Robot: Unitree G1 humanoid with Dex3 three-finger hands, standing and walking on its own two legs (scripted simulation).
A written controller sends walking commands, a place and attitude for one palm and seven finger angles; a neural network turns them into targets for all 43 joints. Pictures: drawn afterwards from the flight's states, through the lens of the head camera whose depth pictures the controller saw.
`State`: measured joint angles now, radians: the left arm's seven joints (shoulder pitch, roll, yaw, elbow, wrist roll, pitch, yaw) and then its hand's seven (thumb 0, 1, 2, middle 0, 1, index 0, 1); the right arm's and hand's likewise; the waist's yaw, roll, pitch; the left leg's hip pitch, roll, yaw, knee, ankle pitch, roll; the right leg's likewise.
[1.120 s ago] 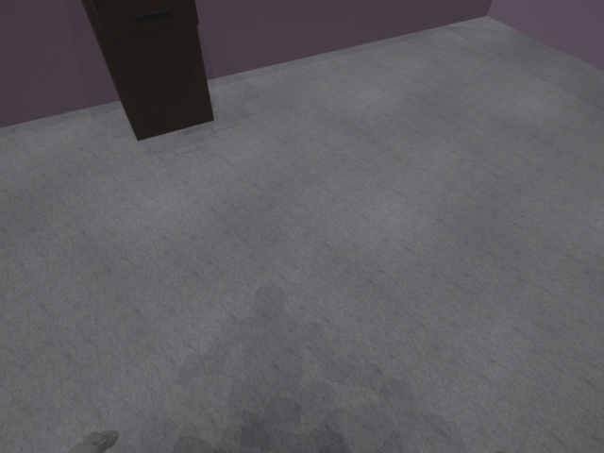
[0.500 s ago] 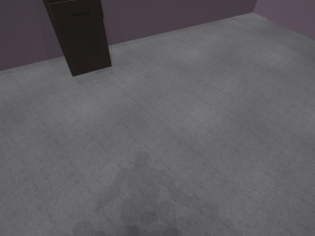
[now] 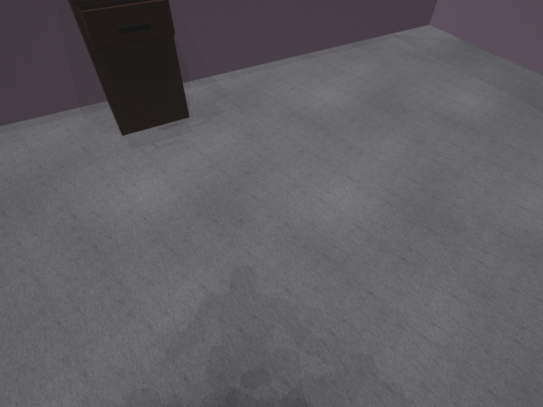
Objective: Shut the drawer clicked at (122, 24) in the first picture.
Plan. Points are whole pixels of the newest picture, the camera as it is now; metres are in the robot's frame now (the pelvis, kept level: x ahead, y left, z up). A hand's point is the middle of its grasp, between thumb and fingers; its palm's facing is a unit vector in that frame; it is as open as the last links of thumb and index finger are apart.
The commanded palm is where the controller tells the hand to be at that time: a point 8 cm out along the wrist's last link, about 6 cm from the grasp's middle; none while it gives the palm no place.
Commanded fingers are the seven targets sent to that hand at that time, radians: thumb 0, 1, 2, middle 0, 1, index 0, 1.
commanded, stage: look at it before walking up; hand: left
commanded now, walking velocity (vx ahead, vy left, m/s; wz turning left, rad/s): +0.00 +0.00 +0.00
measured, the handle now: (133, 26) +1.66 +0.74 -0.12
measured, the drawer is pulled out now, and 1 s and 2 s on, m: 0.14 0.14 0.14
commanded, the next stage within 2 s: walk to a spot facing it in 0.52 s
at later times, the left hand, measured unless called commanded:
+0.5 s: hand out of the picture +0.07 +0.25 -0.16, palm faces -0.03 -0.94 -0.33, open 7.4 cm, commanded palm none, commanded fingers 0.00 0.90 0.90 -0.20 -0.30 -0.20 -0.30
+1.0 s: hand out of the picture +0.01 +0.22 -0.20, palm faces +0.05 -0.99 -0.14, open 7.4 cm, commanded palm none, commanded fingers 0.00 0.90 0.90 -0.20 -0.30 -0.20 -0.30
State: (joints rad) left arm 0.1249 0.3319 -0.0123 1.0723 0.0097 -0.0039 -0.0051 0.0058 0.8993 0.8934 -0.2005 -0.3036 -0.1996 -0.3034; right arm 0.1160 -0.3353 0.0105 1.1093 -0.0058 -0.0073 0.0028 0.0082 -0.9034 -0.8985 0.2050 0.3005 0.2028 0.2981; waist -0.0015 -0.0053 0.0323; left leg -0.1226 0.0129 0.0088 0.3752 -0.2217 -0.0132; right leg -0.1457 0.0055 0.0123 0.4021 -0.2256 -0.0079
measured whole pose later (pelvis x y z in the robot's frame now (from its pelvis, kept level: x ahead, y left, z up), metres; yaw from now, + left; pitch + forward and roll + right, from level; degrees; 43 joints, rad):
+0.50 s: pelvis +0.00 +0.00 +0.00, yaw +0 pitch -2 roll +0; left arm 0.14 0.34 -0.01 1.09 0.01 0.00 0.00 0.01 0.90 0.89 -0.20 -0.30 -0.20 -0.30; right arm 0.11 -0.34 0.01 1.11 0.00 -0.01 0.00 0.01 -0.90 -0.90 0.21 0.30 0.20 0.30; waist 0.00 -0.01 0.04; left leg -0.11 0.01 0.01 0.36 -0.22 -0.01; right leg -0.13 0.00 0.01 0.38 -0.22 0.00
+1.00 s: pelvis +0.07 +0.04 -0.01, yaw +2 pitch -1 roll -1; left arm 0.38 0.20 0.02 1.13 0.02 0.02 -0.01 0.01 0.90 0.89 -0.20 -0.30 -0.20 -0.30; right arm 0.36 -0.17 -0.01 1.11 -0.02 -0.05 0.00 0.01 -0.91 -0.90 0.20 0.30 0.20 0.30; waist -0.01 -0.04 0.00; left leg -0.16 0.00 0.09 0.56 -0.40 0.05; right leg -0.26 -0.03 -0.03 0.86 -0.48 -0.01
